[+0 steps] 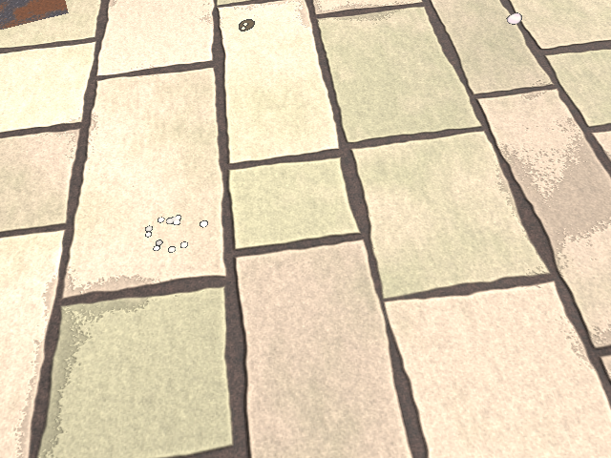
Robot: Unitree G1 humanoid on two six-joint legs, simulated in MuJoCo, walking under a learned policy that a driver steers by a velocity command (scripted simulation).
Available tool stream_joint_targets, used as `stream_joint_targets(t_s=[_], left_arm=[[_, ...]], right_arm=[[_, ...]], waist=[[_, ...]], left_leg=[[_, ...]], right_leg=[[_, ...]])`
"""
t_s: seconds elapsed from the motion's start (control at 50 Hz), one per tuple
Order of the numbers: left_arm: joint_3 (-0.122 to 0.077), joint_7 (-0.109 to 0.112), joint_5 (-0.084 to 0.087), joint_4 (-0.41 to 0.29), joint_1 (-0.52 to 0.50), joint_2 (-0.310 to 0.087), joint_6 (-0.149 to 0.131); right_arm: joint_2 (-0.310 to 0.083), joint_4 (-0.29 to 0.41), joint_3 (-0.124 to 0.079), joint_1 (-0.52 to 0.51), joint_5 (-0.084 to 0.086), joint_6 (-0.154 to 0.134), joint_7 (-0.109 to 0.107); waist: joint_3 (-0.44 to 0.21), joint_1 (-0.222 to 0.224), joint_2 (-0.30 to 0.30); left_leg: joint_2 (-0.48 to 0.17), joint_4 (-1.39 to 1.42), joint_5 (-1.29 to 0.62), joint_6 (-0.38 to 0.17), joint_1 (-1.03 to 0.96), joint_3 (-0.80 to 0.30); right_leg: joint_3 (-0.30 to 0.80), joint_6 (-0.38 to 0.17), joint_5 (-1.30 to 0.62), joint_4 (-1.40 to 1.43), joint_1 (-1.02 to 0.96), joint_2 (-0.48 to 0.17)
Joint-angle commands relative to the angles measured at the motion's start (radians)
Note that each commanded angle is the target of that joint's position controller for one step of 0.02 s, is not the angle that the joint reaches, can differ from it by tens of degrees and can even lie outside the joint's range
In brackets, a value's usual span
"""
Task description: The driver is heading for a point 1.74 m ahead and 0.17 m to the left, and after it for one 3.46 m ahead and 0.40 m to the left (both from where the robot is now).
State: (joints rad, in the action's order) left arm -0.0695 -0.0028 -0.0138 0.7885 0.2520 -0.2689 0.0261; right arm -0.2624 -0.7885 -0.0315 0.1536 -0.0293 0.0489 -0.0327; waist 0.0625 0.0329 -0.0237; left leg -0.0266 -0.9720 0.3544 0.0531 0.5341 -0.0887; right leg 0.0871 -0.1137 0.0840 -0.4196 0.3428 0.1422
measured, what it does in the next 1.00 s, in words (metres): steps on the spot: left foot, then right foot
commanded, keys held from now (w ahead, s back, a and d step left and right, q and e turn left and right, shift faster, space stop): e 0.06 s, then no key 0.94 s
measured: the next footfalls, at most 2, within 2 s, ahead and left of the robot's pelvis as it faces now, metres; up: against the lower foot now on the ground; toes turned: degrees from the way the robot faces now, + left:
left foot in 0.24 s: +0.08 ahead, +0.14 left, +0.00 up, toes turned -10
right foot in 0.58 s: +0.01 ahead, -0.06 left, +0.00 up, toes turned -4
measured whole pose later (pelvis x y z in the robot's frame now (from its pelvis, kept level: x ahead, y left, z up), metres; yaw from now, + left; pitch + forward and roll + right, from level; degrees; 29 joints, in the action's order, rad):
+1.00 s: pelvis +0.01 +0.04 +0.01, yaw -8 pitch -2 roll +0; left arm 0.01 0.04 -0.01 1.09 0.22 -0.21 0.01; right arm -0.23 -1.06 -0.01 0.24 -0.01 0.02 -0.03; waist 0.04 -0.01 0.00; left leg 0.03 -0.37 0.19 -0.02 0.14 -0.03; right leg 0.06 -0.03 0.24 -0.38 0.09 0.04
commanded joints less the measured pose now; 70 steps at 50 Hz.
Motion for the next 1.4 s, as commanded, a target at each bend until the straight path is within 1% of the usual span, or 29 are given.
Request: stream_joint_targets(t_s=[0.02,0.16,0.2,0.22,0.24,0.26,0.28,0.3,0.32,0.36,0.38,0.48,0.52,0.56,0.58,0.6,0.62,0.64,0.7,0.86,1.16,1.18,1.22,1.24,1.28,1.3,1.32,1.36,1.4], left_arm=[[-0.045,0.007,-0.004,-0.056,0.034,-0.161,0.002],[-0.042,0.001,-0.018,-0.063,0.005,-0.145,0.010],[-0.037,0.002,-0.011,-0.059,-0.015,-0.139,0.017],[-0.032,0.006,-0.001,-0.058,-0.022,-0.131,0.018],[-0.019,0.010,0.006,-0.061,0.007,-0.089,0.015],[-0.009,0.012,0.016,-0.077,0.029,-0.054,0.007],[-0.030,0.017,-0.014,-0.065,-0.004,-0.132,0.004],[-0.033,0.014,-0.011,-0.052,0.008,-0.133,0.004],[-0.030,0.011,-0.007,-0.031,0.022,-0.118,0.008],[-0.023,0.005,-0.009,-0.007,0.042,-0.102,0.017],[-0.017,0.005,-0.007,0.000,0.035,-0.092,0.020],[0.014,0.021,0.016,0.019,-0.048,-0.052,0.027],[0.019,0.030,0.025,0.044,-0.030,-0.055,0.024],[0.021,0.039,0.013,0.077,0.002,-0.071,0.011],[0.017,0.045,-0.002,0.081,0.001,-0.110,0.001],[0.012,0.042,-0.001,0.094,-0.032,-0.147,-0.002],[0.023,0.033,0.009,0.104,-0.052,-0.098,-0.005],[0.030,0.030,0.007,0.113,-0.053,-0.074,-0.010],[0.036,0.040,0.004,0.163,-0.027,-0.079,-0.017],[0.051,0.043,0.005,0.237,-0.029,-0.067,-0.024],[0.071,0.045,0.005,0.323,0.026,-0.024,-0.030],[0.072,0.045,0.004,0.328,0.040,-0.022,-0.029],[0.054,0.045,0.002,0.326,0.058,-0.061,-0.020],[0.046,0.042,0.000,0.323,0.074,-0.072,-0.014],[0.032,0.040,-0.002,0.334,0.144,-0.088,-0.013],[0.024,0.040,-0.004,0.338,0.155,-0.090,-0.017],[0.020,0.038,-0.007,0.332,0.149,-0.086,-0.023],[0.012,0.033,-0.011,0.317,0.122,-0.092,-0.038],[0.007,0.029,0.003,0.296,0.057,-0.087,-0.047]], right_arm=[[-0.090,0.061,-0.024,0.008,0.006,-0.006,-0.008],[-0.087,0.064,-0.016,0.056,0.027,-0.031,-0.015],[-0.079,0.051,-0.012,0.121,0.029,-0.039,-0.018],[-0.080,0.044,-0.012,0.152,0.023,-0.047,-0.022],[-0.137,0.056,-0.022,0.124,0.007,-0.053,-0.028],[-0.219,0.097,-0.032,0.049,-0.005,-0.053,-0.025],[-0.198,0.082,-0.032,0.053,-0.009,-0.053,-0.017],[-0.141,0.081,-0.016,0.037,0.001,-0.058,-0.011],[-0.109,0.078,-0.007,0.006,0.008,-0.063,-0.007],[-0.101,0.074,-0.002,0.004,0.010,-0.067,-0.009],[-0.098,0.064,-0.001,0.028,0.011,-0.067,-0.008],[-0.117,0.005,-0.006,0.117,0.009,-0.059,-0.005],[-0.124,-0.015,-0.009,0.120,0.011,-0.053,-0.003],[-0.118,-0.026,-0.010,0.109,0.017,-0.054,-0.003],[-0.102,-0.021,-0.005,0.118,0.019,-0.063,0.003],[-0.088,-0.025,-0.005,0.141,0.025,-0.068,0.009],[-0.084,-0.052,-0.002,0.118,0.023,-0.063,0.006],[-0.093,-0.064,-0.006,0.094,0.019,-0.058,0.002],[-0.093,-0.094,-0.010,0.089,0.017,-0.048,0.006],[-0.067,-0.196,0.000,0.103,0.018,-0.041,0.004],[-0.033,-0.307,0.019,0.136,0.019,-0.042,-0.002],[-0.028,-0.313,0.020,0.144,0.018,-0.041,-0.002],[-0.041,-0.306,0.011,0.142,0.013,-0.036,0.001],[-0.040,-0.295,0.009,0.128,0.006,-0.034,0.006],[0.009,-0.261,0.018,0.084,-0.005,-0.042,0.017],[0.024,-0.247,0.021,0.073,-0.014,-0.054,0.022],[0.011,-0.235,0.017,0.063,-0.012,-0.065,0.025],[-0.008,-0.218,0.009,0.071,-0.005,-0.087,0.036],[0.019,-0.238,0.008,0.166,0.008,-0.103,0.041]], waist=[[-0.111,0.007,0.133],[-0.132,-0.002,0.158],[-0.129,-0.036,0.148],[-0.119,-0.056,0.126],[-0.102,-0.027,-0.003],[-0.086,0.000,-0.189],[-0.063,-0.024,-0.132],[-0.061,0.000,-0.071],[-0.046,0.017,-0.055],[-0.064,0.015,-0.119],[-0.073,0.003,-0.118],[-0.103,-0.059,-0.147],[-0.100,-0.047,-0.147],[-0.107,-0.023,-0.102],[-0.136,-0.039,-0.045],[-0.105,-0.080,0.057],[-0.088,-0.051,0.072],[-0.055,-0.036,0.077],[-0.036,-0.037,0.086],[-0.005,-0.042,0.039],[0.003,-0.041,0.029],[-0.018,-0.039,0.033],[0.005,-0.032,0.069],[0.045,-0.021,0.086],[0.105,0.010,0.167],[0.124,0.013,0.188],[0.123,0.009,0.171],[0.101,-0.014,0.146],[0.093,-0.080,0.140]], left_leg=[[0.022,0.051,-0.003,0.007,0.018,0.016],[0.067,0.265,0.065,-0.045,-0.163,0.040],[0.080,0.450,0.000,-0.074,-0.280,0.056],[0.067,0.604,-0.081,-0.091,-0.366,0.049],[-0.072,0.729,-0.040,-0.124,-0.408,-0.110],[-0.310,0.808,-0.110,-0.212,-0.420,-0.394],[-0.350,0.755,-0.289,-0.295,-0.290,-0.390],[-0.297,0.736,-0.364,-0.298,-0.276,-0.316],[-0.233,0.718,-0.409,-0.267,-0.271,-0.223],[-0.162,0.678,-0.561,-0.235,-0.348,-0.124],[-0.149,0.657,-0.636,-0.232,-0.388,-0.100],[-0.144,0.586,-0.760,-0.230,-0.501,-0.099],[-0.140,0.562,-0.784,-0.216,-0.504,-0.111],[-0.129,0.556,-0.684,-0.162,-0.428,-0.117],[-0.111,0.561,-0.555,-0.131,-0.355,-0.108],[-0.052,0.609,-0.404,-0.117,-0.320,-0.058],[-0.027,0.639,-0.307,-0.110,-0.363,-0.034],[-0.024,0.629,-0.288,-0.109,-0.374,-0.032],[-0.038,0.617,-0.344,-0.113,-0.409,-0.034],[-0.035,0.646,-0.264,-0.099,-0.409,-0.033],[-0.040,0.645,-0.233,-0.093,-0.391,-0.032],[-0.028,0.642,-0.155,-0.095,-0.395,-0.025],[0.027,0.566,0.100,-0.114,-0.333,0.014],[0.046,0.523,0.206,-0.124,-0.256,0.022],[0.080,0.365,0.168,-0.120,-0.117,0.090],[0.054,0.287,0.083,-0.117,-0.090,0.119],[0.029,0.244,0.066,-0.119,-0.070,0.112],[0.010,0.260,0.098,-0.127,-0.079,0.107],[0.034,0.441,0.011,-0.142,-0.305,0.151]], right_leg=[[0.353,-0.101,0.226,0.171,-0.124,-0.257],[0.397,-0.092,0.026,0.108,-0.120,-0.258],[0.401,-0.061,-0.008,0.074,-0.089,-0.241],[0.384,-0.022,0.052,0.046,-0.042,-0.212],[0.311,0.035,0.224,-0.054,0.028,-0.138],[0.108,0.084,0.378,-0.225,0.161,0.027],[0.064,0.096,0.464,-0.395,0.104,0.006],[0.082,0.102,0.425,-0.468,0.068,-0.014],[0.077,0.112,0.369,-0.508,0.052,-0.023],[0.059,0.133,0.339,-0.533,0.061,-0.023],[0.048,0.144,0.346,-0.504,0.061,-0.026],[-0.051,0.156,0.366,-0.201,-0.044,-0.076],[-0.066,0.140,0.270,-0.039,-0.109,-0.081],[-0.012,0.117,0.027,0.150,-0.269,-0.133],[0.060,0.103,-0.081,0.115,-0.369,-0.206],[0.088,0.069,-0.227,0.031,-0.349,-0.249],[0.076,0.054,-0.171,0.028,-0.287,-0.243],[0.073,0.061,-0.101,0.050,-0.248,-0.229],[0.070,0.070,-0.066,0.081,-0.216,-0.216],[0.076,0.062,0.024,0.113,-0.183,-0.217],[0.069,0.057,0.066,0.125,-0.160,-0.208],[0.069,0.052,0.159,0.135,-0.165,-0.200],[0.094,0.015,0.473,0.137,-0.130,-0.186],[0.140,-0.013,0.627,0.157,-0.109,-0.205],[0.309,-0.084,0.783,0.250,-0.135,-0.316],[0.381,-0.119,0.766,0.285,-0.136,-0.384],[0.401,-0.135,0.711,0.302,-0.135,-0.410],[0.351,-0.129,0.602,0.281,-0.155,-0.399],[0.234,-0.089,0.544,0.217,-0.022,-0.331]])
